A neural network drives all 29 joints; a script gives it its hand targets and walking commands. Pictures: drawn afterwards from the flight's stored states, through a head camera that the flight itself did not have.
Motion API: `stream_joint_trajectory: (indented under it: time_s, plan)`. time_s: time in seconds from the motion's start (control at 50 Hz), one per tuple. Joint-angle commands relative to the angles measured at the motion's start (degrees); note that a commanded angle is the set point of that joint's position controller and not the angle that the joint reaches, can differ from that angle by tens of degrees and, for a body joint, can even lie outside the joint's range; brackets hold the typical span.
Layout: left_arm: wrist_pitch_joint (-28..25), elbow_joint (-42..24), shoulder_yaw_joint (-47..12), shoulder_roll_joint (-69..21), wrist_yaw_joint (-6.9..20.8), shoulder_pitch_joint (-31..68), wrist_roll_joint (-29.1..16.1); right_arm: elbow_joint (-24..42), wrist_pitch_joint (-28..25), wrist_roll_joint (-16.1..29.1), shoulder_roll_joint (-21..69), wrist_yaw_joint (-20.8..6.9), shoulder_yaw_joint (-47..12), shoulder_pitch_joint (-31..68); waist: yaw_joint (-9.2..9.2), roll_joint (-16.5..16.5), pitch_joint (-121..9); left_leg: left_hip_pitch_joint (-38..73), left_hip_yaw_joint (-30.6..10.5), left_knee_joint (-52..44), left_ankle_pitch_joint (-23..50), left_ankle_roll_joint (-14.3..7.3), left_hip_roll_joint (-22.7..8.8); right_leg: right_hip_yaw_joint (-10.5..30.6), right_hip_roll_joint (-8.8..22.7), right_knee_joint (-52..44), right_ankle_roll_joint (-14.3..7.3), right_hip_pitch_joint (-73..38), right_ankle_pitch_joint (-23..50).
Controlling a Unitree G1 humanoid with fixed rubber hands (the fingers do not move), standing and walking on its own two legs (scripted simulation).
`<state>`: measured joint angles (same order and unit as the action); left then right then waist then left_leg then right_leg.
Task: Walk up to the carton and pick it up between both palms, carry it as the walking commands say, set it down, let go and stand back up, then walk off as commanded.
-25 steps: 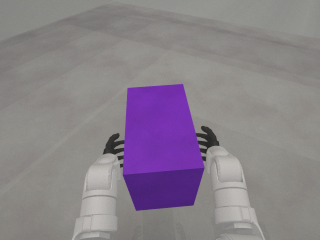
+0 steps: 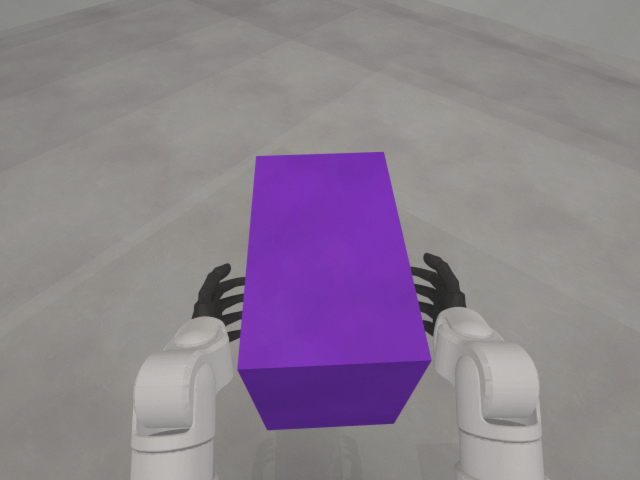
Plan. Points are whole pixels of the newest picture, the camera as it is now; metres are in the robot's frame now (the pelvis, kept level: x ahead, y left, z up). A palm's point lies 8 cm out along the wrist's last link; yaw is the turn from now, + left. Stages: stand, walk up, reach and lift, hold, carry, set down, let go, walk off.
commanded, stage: carry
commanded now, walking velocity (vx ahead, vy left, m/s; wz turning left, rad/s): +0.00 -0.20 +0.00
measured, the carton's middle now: (325, 291) +0.35 +0.00 +0.03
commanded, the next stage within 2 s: none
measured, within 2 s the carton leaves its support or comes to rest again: neither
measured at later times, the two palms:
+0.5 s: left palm (322, 372) +0.21 +0.01 +0.10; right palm (575, 362) +0.22 -0.25 +0.10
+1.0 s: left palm out of the picture +0.10 -0.12 +0.09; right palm out of the picture +0.14 -0.38 +0.10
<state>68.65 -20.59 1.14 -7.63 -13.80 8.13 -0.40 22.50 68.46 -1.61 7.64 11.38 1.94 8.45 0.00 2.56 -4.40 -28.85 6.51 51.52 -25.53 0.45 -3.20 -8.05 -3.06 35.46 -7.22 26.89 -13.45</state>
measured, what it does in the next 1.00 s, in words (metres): steps to the right: left foot, then right foot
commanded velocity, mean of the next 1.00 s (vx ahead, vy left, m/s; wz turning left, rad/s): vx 0.00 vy -0.20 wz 0.00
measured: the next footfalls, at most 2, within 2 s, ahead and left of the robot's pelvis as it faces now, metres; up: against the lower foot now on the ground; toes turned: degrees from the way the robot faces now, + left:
left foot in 0.04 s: +0.02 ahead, +0.09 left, +0.00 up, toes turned +9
right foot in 0.46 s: +0.01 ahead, -0.22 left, +0.00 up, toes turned -6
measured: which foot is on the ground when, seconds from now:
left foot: up 0.00-0.02, down 0.04-0.48, up 0.50-0.88, down 0.90-1.00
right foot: down 0.00-0.06, up 0.08-0.44, down 0.46-0.90, up 0.92-1.00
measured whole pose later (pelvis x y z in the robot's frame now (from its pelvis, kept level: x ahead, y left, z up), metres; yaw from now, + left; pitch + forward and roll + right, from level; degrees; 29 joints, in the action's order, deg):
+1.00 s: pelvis -0.12 -0.28 +0.02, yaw +5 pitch +3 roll -3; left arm 70.6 -24.8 -0.6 -7.3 -14.2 1.2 0.5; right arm 21.7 68.3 -1.1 7.4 10.6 -0.9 3.5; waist -0.3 0.1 -3.6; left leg -16.5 6.4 31.0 -16.8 0.1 -7.1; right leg -3.1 -6.3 59.3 3.8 31.1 -20.9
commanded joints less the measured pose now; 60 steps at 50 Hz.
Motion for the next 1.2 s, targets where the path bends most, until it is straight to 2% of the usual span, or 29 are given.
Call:
stream_joint_trajectory:
  time_s: [0.0, 0.02, 0.04, 0.08, 0.14, 0.22, 0.36, 0.4, 0.42, 0.44, 0.48, 0.5, 0.52, 0.64, 0.72, 0.78, 0.8, 0.82, 0.84, 0.86, 0.88, 0.9, 0.94, 1.02, 1.08, 1.1, 1.12, 1.14, 1.18]
  plan:
    - [-1.44, -12.72, -31.92, -53.86, 8.21, 22.1, -14.12, 2.11, -1.17, 14.83, 51.89, -8.12, -27.59, 13.21, -1.29, -21.27, -23.25, 29.97, -25.47, -29.17, 40.87, -7.69, -21.95, 5.66, 4.05, 10.02, 5.62, 7.32, -7.52]
    - [-1.42, -11.83, -31.93, -53.15, 7.79, 20.19, -13.02, 2.45, -1.29, 15.64, 50.86, -8.47, -27.19, 13.02, -0.19, -23.23, -22.25, 30.15, -31.45, -27.77, 50.63, -11.11, -28.61, 8.66, 2.7, 19.65, 7.13, 11.92, -16.66]
    - [-1.72, -10.39, -32.05, -54.24, 7.51, 19.98, -12.91, 3.59, -1.39, 15.79, 51.93, -8.74, -27.72, 13.42, 0.51, -15.17, -21.58, 31.41, -26.46, -26.78, 53.49, -8.54, -27.29, 10.07, 3.94, 22.18, 6.78, 12.26, -14.56]
    - [-2.07, -14.82, -34.82, -54.47, 7.88, 28.37, -14.53, 2.39, -2.12, 14.76, 53.66, -9.1, -26.53, 14.9, -0.7, -16.6, -18.06, 28.22, -21.22, -28.59, 42.76, -9.87, -23.11, 8.29, 4.34, 22.57, 7.57, 13.58, -12.09]
    - [-2.74, -11.49, -33.19, -58.2, 8.84, 27.9, -14.76, 8.35, -3.14, 15.75, 54.63, -9.25, -28.64, 21.77, -0.82, -5.47, -11.91, 21.57, -13.21, -30.51, 34.69, -5.6, -16.58, 5.2, 3.6, 22.0, 8.61, 10.55, -8.39]
    - [-3.69, -13.16, -34.01, -58.91, 8.88, 25.71, -16.66, 11.91, -4.24, 16.26, 54.44, -8.34, -29.3, 21.21, -1.54, -7.27, -16.94, 25.12, -11.17, -30.43, 31.11, -4.5, -15.51, 2.79, 2.23, 18.59, 10.2, 7.46, -9.22]
    - [-1.32, -11.81, -33.31, -52.12, 7.83, 20.93, -14.32, 3.36, -2.06, 12.11, 49.03, -7.57, -25.88, 9.93, -0.31, -24.57, -19.36, 23.03, -4.63, -22.21, 33.01, -1.06, -13.75, -0.11, 3.59, -10.39, 8.95, -6.06, -2.13]
    - [-0.98, -11.56, -31.81, -50.82, 8.08, 19.95, -13.43, 2.42, -1.68, 12.22, 49.13, -7.7, -27.5, 10.73, 0.2, -13.1, -20.3, 13.04, -2.22, -12.82, 24.09, 1.45, -9.73, 6.5, 8.41, -17.97, 8.13, -17.78, 4.28]
    - [-1.19, -12.2, -31.69, -50.7, 8.24, 21.81, -13.74, 3.66, -1.77, 12.12, 49.22, -7.76, -27.85, 12.18, -0.36, 0.3, -18.1, 1.35, 0.82, -5.45, -1.94, 3.86, -4.78, 20.17, 18.79, -18.51, 4.88, -22.5, 23.73]
    - [-1.42, -12.55, -30.59, -50.34, 8.67, 23.7, -13.57, 4.21, -1.62, 12.18, 49.53, -7.79, -29.08, 13.33, -0.71, 15.58, -15.13, -6.96, 1.05, 4.54, -13.99, 4.67, -2.14, 20.67, 23.53, -13.6, 1.16, -22.76, 35.81]
    - [-2.2, -7.85, -28.14, -52.48, 10.15, 19.21, -12.39, 7.61, -1.85, 13.45, 51.34, -7.79, -32.93, 19.53, 0.18, 16.93, -15.92, -6.74, -3.36, 12.77, -10.09, 4.06, -3.83, 14.15, 19.8, -11.9, -2.17, -20.63, 32.93]
    - [-2.69, -7.62, -27.41, -53.96, 10.43, 18.62, -12.53, 10.96, -2.2, 15.56, 53.24, -7.85, -34.49, 24.24, 0.37, 12.5, -12.7, -7.38, -3.29, 16.62, -4.36, 4.32, -4.35, 10.37, 16.98, -13.21, -1.93, -18.54, 31.44]
    - [-3.83, -8.96, -26.98, -55.79, 10.55, 19.33, -13.33, 13.01, -2.73, 17.34, 55.98, -8.14, -36.54, 27.04, 0.13, 16.34, -13.49, -6.08, -1.45, 14.62, -2.04, 4.21, -3.18, 6.97, 14.27, -12.96, -1.17, -19.2, 31.48]
    - [-5.45, -12.54, -27.89, -56.76, 10.69, 19.29, -13.17, 14.86, -4.25, 19.53, 57.66, -8.44, -39.5, 27.35, 0.69, 2.46, -19.15, -6.01, -0.85, 11.11, 1.42, 2.68, -1.49, 12.25, 15.99, -17.97, 0.08, -23.52, 3.58]
    - [-4.96, -19.66, -31.59, -52.25, 9.25, 19.65, -13.16, 6.72, -2.47, 17.64, 55.52, -8.94, -34.81, 13.86, 0.78, -3.8, -22.56, -0.62, -0.69, 1.83, -2.17, 1.85, -0.12, 17.99, 17.38, -19.08, -2.08, -23.96, 2.07]
    - [-3.93, -21.33, -33.71, -52.18, 9.41, 20.25, -13.43, 7.66, -2.55, 17.44, 55.19, -9.51, -33.21, 12.83, -0.04, 0.43, -22.39, 10.9, 4.15, -13.17, -3.54, 0.03, 2.0, 11.71, 15.06, -21.48, 8.38, -19.31, 17.96]
    - [-2.82, -19.85, -33.1, -50.97, 9.51, 18.21, -12.67, 7.8, -2.4, 15.99, 52.71, -8.98, -32.17, 10.75, -1.59, 5.22, -20.86, 24.05, 9.49, -26.67, -4.59, -1.23, 2.3, 6.17, 11.6, -20.88, 23.46, -9.17, 29.63]
    - [-2.77, -19.85, -33.6, -50.81, 9.66, 20.25, -13.61, 7.14, -2.27, 15.84, 53.17, -9.06, -31.6, 10.02, -3.42, 2.52, -20.27, 36.74, 6.09, -39.38, 6.98, -3.89, -3.65, 0.07, 6.0, -10.27, 29.48, -0.79, 29.43]
    - [-2.37, -20.23, -34.52, -51.74, 10.14, 18.82, -13.96, 9.6, -2.91, 17.03, 53.66, -9.02, -31.59, 13.9, -2.2, -27.94, -25.6, 39.95, -22.91, -37.4, 13.33, -10.74, -28.25, 2.37, 3.97, 22.83, 25.36, 6.71, -7.34]
    - [-2.28, -19.06, -35.35, -51.77, 10.43, 21.9, -15.38, 7.14, -3.16, 14.7, 52.38, -8.56, -29.24, 11.81, -1.39, -29.28, -19.76, 30.98, -37.27, -35.05, 20.61, -16.09, -35.34, 16.27, 4.19, 33.18, 16.65, 14.21, -19.02]
    - [-1.99, -18.13, -35.72, -53.39, 10.31, 24.1, -16.19, 7.77, -3.1, 13.84, 53.08, -8.5, -28.54, 13.06, -0.51, -17.55, -13.75, 25.4, -30.08, -35.16, 30.61, -15.26, -33.15, 20.85, 3.75, 35.11, 12.16, 14.06, -14.47]
    - [-2.22, -20.04, -37.25, -53.64, 10.45, 27.78, -17.11, 9.15, -3.75, 13.38, 53.33, -8.38, -28.09, 15.27, -0.24, -13.5, -11.1, 22.31, -20.6, -31.69, 36.16, -11.31, -26.56, 23.4, 6.32, 33.41, 8.61, 10.0, -10.31]
    - [-2.94, -16.27, -36.53, -55.46, 10.53, 24.43, -16.55, 11.84, -3.75, 15.61, 53.57, -9.47, -29.59, 20.44, 0.37, -7.48, -12.67, 29.06, -7.83, -29.84, 31.06, -4.19, -16.54, 11.21, 4.98, 25.39, 9.0, 13.7, -7.94]
    - [-3.14, -16.76, -36.02, -54.56, 9.67, 26.93, -16.18, 12.24, -3.08, 15.7, 52.42, -9.02, -29.59, 18.78, -1.25, -11.67, -13.84, 28.56, -2.52, -26.02, 47.77, -3.38, -14.77, -1.35, 0.68, 15.27, 10.98, 5.86, -11.18]
    - [-1.39, -11.95, -34.0, -52.51, 10.08, 20.14, -15.99, 12.17, -2.64, 13.16, 49.64, -7.31, -28.7, 14.36, -1.31, -15.27, -12.73, 20.22, -3.75, -25.28, 41.76, -3.03, -13.37, -2.33, 0.68, 1.33, 11.17, -3.86, -9.06]
    - [-1.23, -11.96, -33.59, -51.28, 9.78, 16.94, -15.9, 11.07, -2.63, 12.45, 47.55, -6.73, -27.98, 10.74, -0.52, -21.04, -13.65, 20.13, -0.92, -23.51, 36.6, -1.04, -13.43, -2.88, 1.99, -4.08, 10.59, -6.31, -4.29]
    - [-0.77, -11.39, -33.37, -49.82, 9.78, 16.52, -16.13, 7.57, -1.8, 10.91, 47.09, -6.53, -26.96, 8.07, -0.07, -17.14, -15.75, 18.68, 0.9, -20.14, 32.22, 0.4, -11.17, -4.16, 1.66, -8.42, 10.29, -11.57, 0.28]
    - [-0.71, -11.45, -33.18, -50.16, 9.86, 16.84, -15.93, 6.84, -1.78, 10.63, 46.84, -6.72, -26.54, 9.28, 0.69, -15.76, -17.18, 14.97, 4.32, -12.76, 23.99, 2.71, -9.04, 0.55, 5.01, -13.46, 9.92, -15.4, 3.9]
    - [-0.06, -10.05, -30.46, -48.0, 9.29, 18.2, -13.49, 3.15, -0.27, 10.62, 47.74, -7.44, -27.26, 9.0, 0.02, 9.48, -16.39, -2.51, 3.8, 2.2, -12.42, 5.32, -1.06, 26.09, 23.1, -15.82, 1.5, -20.52, 28.4]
